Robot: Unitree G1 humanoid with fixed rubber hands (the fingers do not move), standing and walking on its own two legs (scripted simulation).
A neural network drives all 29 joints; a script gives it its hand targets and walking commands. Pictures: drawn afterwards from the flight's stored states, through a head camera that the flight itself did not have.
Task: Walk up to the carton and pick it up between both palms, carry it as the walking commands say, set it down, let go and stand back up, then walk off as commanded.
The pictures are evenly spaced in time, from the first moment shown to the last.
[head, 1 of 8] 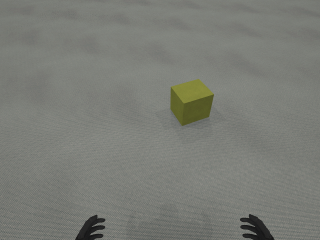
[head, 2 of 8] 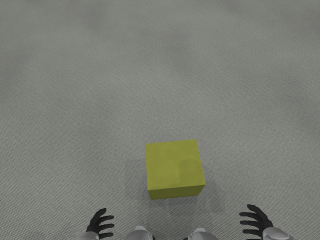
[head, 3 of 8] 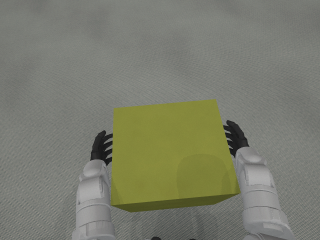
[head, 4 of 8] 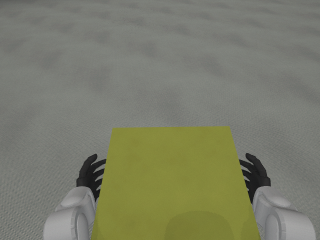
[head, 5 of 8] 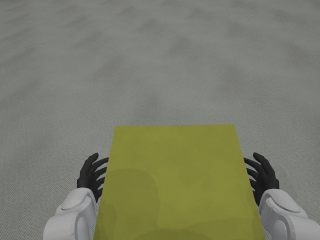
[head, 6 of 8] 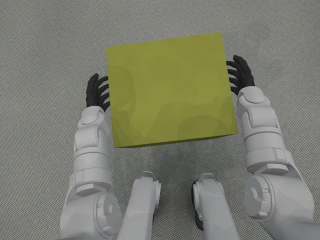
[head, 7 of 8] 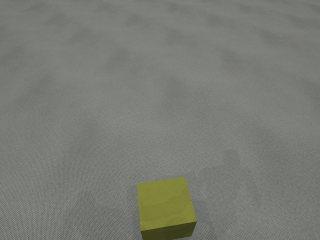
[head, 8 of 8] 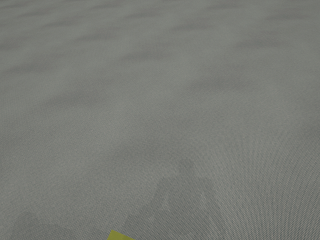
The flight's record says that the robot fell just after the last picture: no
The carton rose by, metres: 0.67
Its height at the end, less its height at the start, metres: +0.00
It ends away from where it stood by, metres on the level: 1.26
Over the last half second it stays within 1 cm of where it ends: yes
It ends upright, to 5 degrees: yes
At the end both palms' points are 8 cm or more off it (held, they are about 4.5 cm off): yes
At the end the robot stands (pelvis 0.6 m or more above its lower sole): yes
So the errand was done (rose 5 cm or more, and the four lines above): yes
